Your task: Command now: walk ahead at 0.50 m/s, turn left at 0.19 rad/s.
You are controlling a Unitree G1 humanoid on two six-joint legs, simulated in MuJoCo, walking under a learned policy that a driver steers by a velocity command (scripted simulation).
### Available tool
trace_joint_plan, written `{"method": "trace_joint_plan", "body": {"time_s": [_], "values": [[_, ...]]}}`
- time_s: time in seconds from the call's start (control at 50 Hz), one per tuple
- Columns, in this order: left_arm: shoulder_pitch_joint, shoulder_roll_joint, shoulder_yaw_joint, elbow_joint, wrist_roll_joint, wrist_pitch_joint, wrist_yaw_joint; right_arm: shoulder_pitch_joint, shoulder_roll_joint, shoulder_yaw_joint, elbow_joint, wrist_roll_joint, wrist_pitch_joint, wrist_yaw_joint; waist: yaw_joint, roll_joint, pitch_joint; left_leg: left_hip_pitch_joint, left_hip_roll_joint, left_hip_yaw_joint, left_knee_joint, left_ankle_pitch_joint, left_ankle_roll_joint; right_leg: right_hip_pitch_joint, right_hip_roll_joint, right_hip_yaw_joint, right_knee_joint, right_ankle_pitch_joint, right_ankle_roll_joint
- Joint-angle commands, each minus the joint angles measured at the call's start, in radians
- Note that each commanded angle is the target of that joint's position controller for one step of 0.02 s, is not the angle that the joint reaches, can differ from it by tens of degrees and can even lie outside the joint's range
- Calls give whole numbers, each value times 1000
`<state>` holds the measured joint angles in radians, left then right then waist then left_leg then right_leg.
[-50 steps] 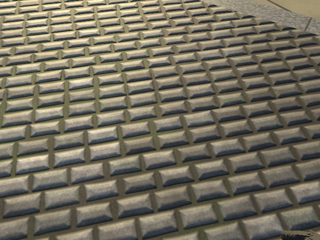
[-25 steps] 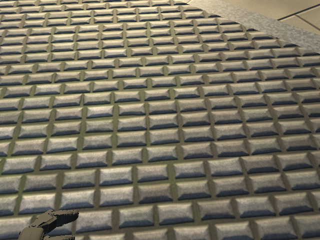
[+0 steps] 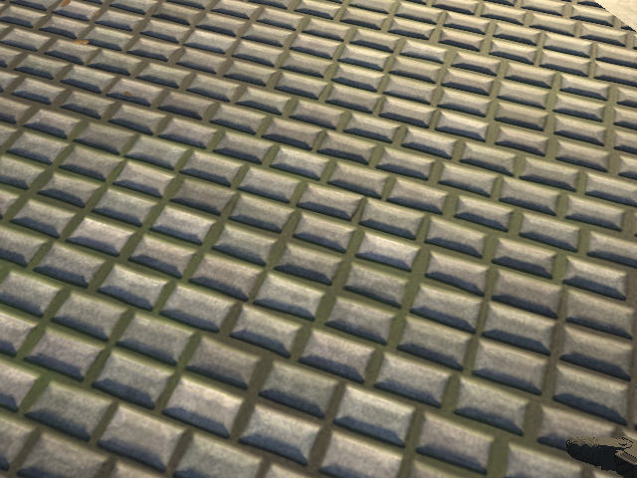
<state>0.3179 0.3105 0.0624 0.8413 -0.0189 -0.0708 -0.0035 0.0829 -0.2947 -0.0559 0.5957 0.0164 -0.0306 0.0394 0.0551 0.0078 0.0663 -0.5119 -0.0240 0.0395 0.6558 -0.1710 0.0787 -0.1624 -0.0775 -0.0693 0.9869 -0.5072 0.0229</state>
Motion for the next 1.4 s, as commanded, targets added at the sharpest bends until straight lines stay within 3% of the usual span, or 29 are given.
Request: {"method": "trace_joint_plan", "body": {"time_s": [0.02, 0.06, 0.12, 0.26, 0.36, 0.44, 0.48, 0.5, 0.52, 0.54, 0.56, 0.58, 0.6, 0.62, 0.68, 0.78, 0.86, 0.94, 0.96, 0.98, 1.0, 1.02, 1.04, 1.06, 1.08, 1.14, 1.28, 1.34, 1.4], "values": [[-83, 137, 12, -123, -37, -51, -13, 283, -168, -51, 14, -10, -21, -9, -164, 71, -250, 700, 345, -541, -333, -29, 222, -625, -19, 128, 340, 59, -41], [-73, 122, 15, -97, -7, -32, -1, 170, -99, -28, 16, -23, -34, -9, -83, 37, -137, 459, 264, -346, -385, 131, 163, -513, -83, 133, 223, 187, -39], [5, 82, 12, -63, -8, 10, -1, 141, -95, -29, 44, -27, -65, -8, -34, 68, -115, 332, 255, -219, -473, 216, 178, -428, -88, 145, 174, 267, -7], [-151, 36, 6, -97, -4, 8, -13, 168, -106, -32, 110, -34, -78, -35, -84, 40, -25, 393, 215, 14, -538, 255, 96, -510, -31, 151, -185, 628, -2], [-282, 10, -10, -163, -1, 5, -44, 242, -129, -42, 171, -19, -54, -44, -141, 19, 34, 565, 275, 68, -511, 328, 85, -578, -13, 93, -347, 600, -40], [-274, 37, 2, -210, 0, 8, -68, 227, -170, -55, 179, -7, -18, -62, -99, 66, -18, 668, 298, 114, -336, 779, 51, -495, 60, -6, -377, 398, -101], [-105, 100, 36, -185, -1, 15, -63, 206, -191, -58, 172, -7, -2, -76, 3, 91, -131, 631, 273, 143, -75, 1016, 18, -249, 137, -48, -386, 339, -153], [58, 160, 68, -152, -2, 19, -48, 191, -185, -52, 163, -4, -4, -81, 94, 50, -215, 475, 232, 158, 165, 878, -20, 28, 134, 16, -456, 405, -200], [143, 271, 95, -140, -3, 25, -27, 279, -72, -16, 122, -37, -27, -70, 52, -181, -332, 63, 98, 144, 544, 160, -83, 425, -122, 450, -453, 405, -348], [135, 256, 83, -162, -6, 13, -31, 277, -47, 6, 105, -30, -69, -50, 34, -208, -472, -190, -64, -75, 760, -430, -102, 607, -269, 925, -625, 277, -491], [121, 183, 63, -162, 1, 8, -29, 157, -128, -16, 83, 13, -99, -31, 82, -116, -381, -297, 12, -167, 779, -362, -76, 560, -235, 799, -668, 241, -421], [66, 149, 54, -167, -1, 4, -26, 105, -129, -12, 61, 24, -114, -27, 56, -61, -253, -308, 58, -151, 697, -270, -57, 413, -196, 655, -678, 282, -373], [-3, 124, 44, -180, -3, 5, -26, 94, -120, -13, 66, 2, -117, -33, 6, 11, -166, -260, 96, -137, 593, -215, -61, 254, -152, 553, -691, 379, -339], [-50, 97, 34, -197, 5, 6, -22, 102, -129, -22, 71, -20, -109, -38, -29, 7, -120, -193, 119, -130, 530, -177, -74, 136, -123, 488, -717, 479, -331], [-87, 106, 35, -214, 10, 4, -9, 150, -103, -21, 74, -31, -76, -40, -79, -40, -98, -95, 128, -106, 412, -135, -125, -35, -76, 393, -756, 632, -335], [-26, 148, 48, -189, -3, 15, 15, -30, -44, 5, 29, -30, -70, -40, -14, -78, -74, -8, 61, -73, 23, 185, -163, -134, 15, 289, -739, 558, -257], [35, 145, 49, -164, -11, 28, 21, -109, -80, -7, 4, -9, -84, -24, 16, -102, -78, 39, 25, -109, -129, 236, -148, -57, -23, 394, -677, 428, -229], [4, 122, 46, -173, -3, 37, 23, 18, -131, -37, 33, -9, -103, -22, -69, -137, -105, 202, 26, -109, -207, 124, -77, -1, -33, 480, -526, 444, -181], [2, 77, 29, -183, 3, 34, 19, 125, -164, -52, 49, -23, -108, -29, -122, -105, -194, 392, 94, -155, -203, 104, -32, -50, 20, 433, -364, 446, -148], [39, 12, 6, -200, 26, 32, 19, 269, -220, -64, 60, -30, -104, -38, -156, 52, -339, 651, 276, -354, -201, 40, 21, -187, 108, 321, -69, 182, -106], [162, 2, -2, -235, -19, 22, 17, 316, -280, -79, 101, -33, -91, -27, -85, 414, -393, 852, 465, -861, -328, -269, 184, -543, 179, 236, 222, -106, -64], [136, 113, 18, -196, -27, 23, 21, 260, -169, -56, 70, -15, -88, -25, -113, 227, -284, 770, 438, -844, -376, -446, 156, -628, 101, 270, 326, -36, -47], [25, 150, 31, -210, -18, 28, 18, 224, -117, -41, 64, -15, -81, -31, -136, 130, -177, 661, 392, -650, -371, -380, 110, -639, 69, 238, 341, 57, -41], [-22, 133, 31, -218, -7, 33, 18, 183, -105, -33, 63, -25, -77, -31, -119, 58, -120, 547, 347, -520, -384, -224, 91, -599, 37, 217, 314, 121, -35], [-60, 120, 34, -228, 5, 35, 16, 157, -80, -26, 73, -28, -74, -32, -108, 46, -73, 476, 298, -416, -406, -112, 77, -580, 11, 217, 257, 163, -37], [-38, 58, 25, -233, -8, 44, 4, 164, -70, -23, 105, -24, -86, -32, -78, 107, -59, 393, 263, -272, -462, 32, 98, -511, -15, 189, 180, 202, -28], [-220, -4, -10, -275, 13, 15, -17, 207, -137, -36, 175, 3, -71, -27, -106, 51, -26, 406, 235, -114, -505, 227, 123, -486, -15, 108, -239, 448, -17], [-315, 2, -11, -298, 3, -2, -32, 276, -167, -40, 207, 13, -55, -28, -137, 59, -10, 421, 245, -124, -481, 234, 114, -413, 22, 77, -371, 478, -13], [-309, 45, 5, -303, -3, -15, -38, 292, -188, -46, 229, 20, -39, -33, -101, 90, -20, 473, 280, -169, -417, 263, 87, -329, 45, 87, -464, 426, -41]]}}
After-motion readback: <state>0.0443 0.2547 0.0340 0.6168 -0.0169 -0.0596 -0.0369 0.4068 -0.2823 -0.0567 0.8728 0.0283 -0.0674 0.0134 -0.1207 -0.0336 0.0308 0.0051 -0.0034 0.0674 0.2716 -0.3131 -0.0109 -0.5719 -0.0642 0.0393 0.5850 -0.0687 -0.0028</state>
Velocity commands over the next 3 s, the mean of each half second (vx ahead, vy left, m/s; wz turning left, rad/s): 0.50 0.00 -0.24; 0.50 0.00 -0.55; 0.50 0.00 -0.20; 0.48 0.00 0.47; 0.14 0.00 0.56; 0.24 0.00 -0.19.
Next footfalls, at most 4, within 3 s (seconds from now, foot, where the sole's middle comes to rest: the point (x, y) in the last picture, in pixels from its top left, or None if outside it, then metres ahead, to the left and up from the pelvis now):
0.50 right None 0.43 -0.16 -0.75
0.96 left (374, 328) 0.76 -0.06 -0.75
1.46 right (534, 313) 0.82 -0.43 -0.75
1.96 left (468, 191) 1.19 -0.31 -0.75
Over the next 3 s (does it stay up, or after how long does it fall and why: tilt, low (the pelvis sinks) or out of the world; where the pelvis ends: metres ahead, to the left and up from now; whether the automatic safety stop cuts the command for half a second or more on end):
stays up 1.24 -0.43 0.02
